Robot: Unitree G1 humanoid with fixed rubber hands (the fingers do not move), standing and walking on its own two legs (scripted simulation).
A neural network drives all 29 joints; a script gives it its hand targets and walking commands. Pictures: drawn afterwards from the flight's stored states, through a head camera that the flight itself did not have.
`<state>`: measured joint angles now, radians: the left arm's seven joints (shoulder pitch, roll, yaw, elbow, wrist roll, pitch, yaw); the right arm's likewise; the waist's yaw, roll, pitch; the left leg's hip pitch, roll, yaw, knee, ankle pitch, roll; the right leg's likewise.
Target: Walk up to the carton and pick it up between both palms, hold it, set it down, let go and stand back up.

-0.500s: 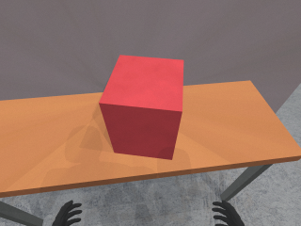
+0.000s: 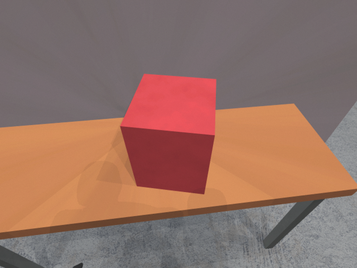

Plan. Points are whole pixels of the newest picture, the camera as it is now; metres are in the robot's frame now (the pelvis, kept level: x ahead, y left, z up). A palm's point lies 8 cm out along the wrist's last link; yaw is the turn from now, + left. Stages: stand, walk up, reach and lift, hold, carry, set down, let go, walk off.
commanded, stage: stand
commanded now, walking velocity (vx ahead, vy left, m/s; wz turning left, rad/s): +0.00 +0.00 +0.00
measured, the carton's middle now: (174, 135) +0.47 +0.02 +0.03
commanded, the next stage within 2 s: none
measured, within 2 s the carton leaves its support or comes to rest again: neither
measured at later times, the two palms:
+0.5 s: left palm out of the picture +0.06 +0.28 -0.11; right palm out of the picture +0.04 -0.27 -0.12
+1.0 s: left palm out of the picture +0.05 +0.28 -0.12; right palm out of the picture +0.03 -0.27 -0.12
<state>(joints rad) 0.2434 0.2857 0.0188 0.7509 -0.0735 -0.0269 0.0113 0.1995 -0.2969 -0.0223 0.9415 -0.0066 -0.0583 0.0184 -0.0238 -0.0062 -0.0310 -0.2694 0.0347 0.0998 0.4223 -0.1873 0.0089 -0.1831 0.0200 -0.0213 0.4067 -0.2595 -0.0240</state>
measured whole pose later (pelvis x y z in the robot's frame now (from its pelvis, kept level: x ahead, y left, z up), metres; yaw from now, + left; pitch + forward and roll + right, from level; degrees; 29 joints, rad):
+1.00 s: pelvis -0.03 +0.01 +0.00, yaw +0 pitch +0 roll -1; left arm 0.24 0.29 0.02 0.95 -0.07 -0.03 0.00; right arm 0.20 -0.30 -0.02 1.05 -0.01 -0.05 0.02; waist -0.02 0.01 -0.03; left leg -0.27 0.03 0.10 0.42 -0.15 0.02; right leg -0.18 0.02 -0.02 0.41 -0.22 -0.02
